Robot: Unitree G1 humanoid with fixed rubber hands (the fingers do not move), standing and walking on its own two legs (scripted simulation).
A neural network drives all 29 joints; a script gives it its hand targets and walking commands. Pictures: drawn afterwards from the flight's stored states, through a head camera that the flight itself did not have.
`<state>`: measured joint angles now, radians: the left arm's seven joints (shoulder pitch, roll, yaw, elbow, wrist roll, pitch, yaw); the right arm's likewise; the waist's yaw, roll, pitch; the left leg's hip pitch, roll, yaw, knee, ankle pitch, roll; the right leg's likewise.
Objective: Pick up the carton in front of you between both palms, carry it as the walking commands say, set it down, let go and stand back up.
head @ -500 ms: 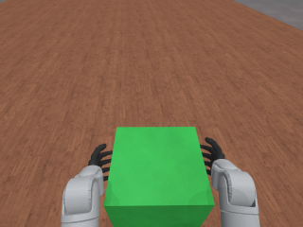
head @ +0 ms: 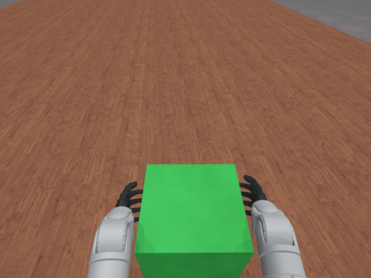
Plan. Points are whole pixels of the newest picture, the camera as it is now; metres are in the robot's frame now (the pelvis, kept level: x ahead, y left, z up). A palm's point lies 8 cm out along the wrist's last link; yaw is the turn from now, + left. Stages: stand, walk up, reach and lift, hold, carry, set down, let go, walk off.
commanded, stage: carry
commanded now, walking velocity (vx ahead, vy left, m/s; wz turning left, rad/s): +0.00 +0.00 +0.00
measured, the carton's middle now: (190, 228) +0.28 +0.00 -0.04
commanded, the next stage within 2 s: hold in 0.38 s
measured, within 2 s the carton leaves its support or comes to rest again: neither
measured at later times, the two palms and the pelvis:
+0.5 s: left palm (120, 222) +0.26 +0.15 +0.04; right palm (258, 211) +0.27 -0.15 +0.05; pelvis -0.02 +0.00 +0.01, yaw +1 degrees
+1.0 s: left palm (128, 226) +0.24 +0.13 +0.05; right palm (275, 226) +0.23 -0.17 +0.06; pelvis -0.05 +0.00 +0.00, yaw -3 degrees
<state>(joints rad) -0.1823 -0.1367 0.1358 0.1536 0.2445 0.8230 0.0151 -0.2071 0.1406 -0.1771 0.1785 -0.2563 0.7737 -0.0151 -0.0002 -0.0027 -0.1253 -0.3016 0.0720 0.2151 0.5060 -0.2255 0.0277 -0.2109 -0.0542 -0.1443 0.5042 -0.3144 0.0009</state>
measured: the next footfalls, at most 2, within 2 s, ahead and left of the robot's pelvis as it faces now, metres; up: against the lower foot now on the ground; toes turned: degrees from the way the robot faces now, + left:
none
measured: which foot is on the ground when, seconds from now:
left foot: down 0.00-1.00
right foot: down 0.00-1.00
